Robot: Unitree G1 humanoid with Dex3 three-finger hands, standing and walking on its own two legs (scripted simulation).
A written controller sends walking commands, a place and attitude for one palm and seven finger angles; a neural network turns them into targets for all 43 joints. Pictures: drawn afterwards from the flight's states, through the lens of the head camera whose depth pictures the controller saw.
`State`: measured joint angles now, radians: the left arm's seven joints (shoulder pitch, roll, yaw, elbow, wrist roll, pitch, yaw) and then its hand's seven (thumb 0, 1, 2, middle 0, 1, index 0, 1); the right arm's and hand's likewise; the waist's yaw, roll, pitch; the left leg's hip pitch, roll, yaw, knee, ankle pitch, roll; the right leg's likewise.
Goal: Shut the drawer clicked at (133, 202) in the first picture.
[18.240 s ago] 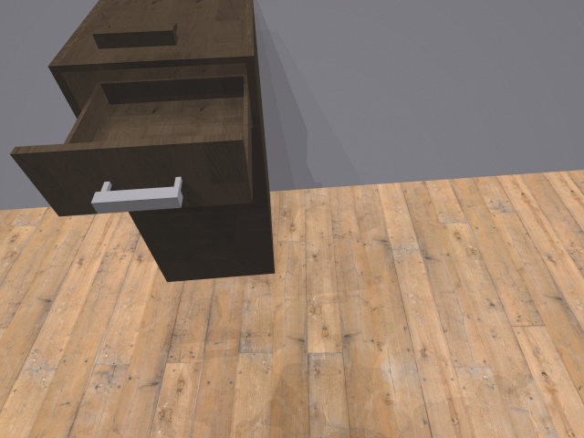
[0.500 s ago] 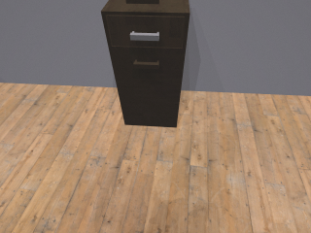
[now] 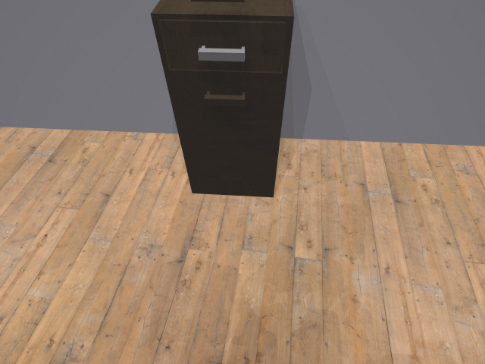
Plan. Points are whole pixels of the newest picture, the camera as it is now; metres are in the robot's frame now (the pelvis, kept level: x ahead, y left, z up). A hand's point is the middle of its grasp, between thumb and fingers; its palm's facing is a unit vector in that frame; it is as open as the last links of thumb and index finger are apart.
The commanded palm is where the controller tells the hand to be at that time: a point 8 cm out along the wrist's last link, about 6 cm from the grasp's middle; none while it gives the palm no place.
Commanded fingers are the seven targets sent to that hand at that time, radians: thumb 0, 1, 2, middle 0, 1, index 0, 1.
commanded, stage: look to check the result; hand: left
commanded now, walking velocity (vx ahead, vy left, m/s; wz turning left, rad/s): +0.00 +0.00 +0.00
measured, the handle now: (222, 51) +0.99 +0.12 +0.02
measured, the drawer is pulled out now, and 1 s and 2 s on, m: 0.00 0.00 0.00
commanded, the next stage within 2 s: stand and wait in 0.38 s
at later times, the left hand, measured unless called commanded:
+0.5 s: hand out of the picture +0.03 +0.18 -0.17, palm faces +0.03 -0.98 -0.22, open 7.4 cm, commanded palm none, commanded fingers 0.00 0.90 0.90 -0.20 -0.30 -0.20 -0.30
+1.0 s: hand out of the picture +0.06 +0.19 -0.16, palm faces +0.01 -0.97 -0.25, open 7.4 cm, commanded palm none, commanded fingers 0.00 0.90 0.90 -0.20 -0.30 -0.20 -0.30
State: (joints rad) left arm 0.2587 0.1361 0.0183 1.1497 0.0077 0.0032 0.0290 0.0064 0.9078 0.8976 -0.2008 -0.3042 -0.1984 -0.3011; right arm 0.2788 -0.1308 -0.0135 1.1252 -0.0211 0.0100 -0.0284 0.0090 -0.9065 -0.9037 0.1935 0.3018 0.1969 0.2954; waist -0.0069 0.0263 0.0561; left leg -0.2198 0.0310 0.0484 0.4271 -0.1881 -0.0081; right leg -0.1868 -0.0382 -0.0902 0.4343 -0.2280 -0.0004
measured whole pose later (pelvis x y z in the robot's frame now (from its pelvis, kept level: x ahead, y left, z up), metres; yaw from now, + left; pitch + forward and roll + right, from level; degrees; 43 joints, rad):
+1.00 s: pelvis +0.02 -0.01 +0.00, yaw +0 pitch -1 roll +0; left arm 0.18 0.20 0.02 1.15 0.01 -0.01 0.02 0.01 0.91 0.90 -0.20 -0.30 -0.20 -0.30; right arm 0.20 -0.21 -0.01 1.14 -0.02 0.00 -0.03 0.01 -0.90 -0.90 0.19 0.30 0.20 0.30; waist -0.01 0.03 0.06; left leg -0.15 0.04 0.05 0.37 -0.19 -0.02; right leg -0.12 -0.02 -0.09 0.37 -0.23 -0.01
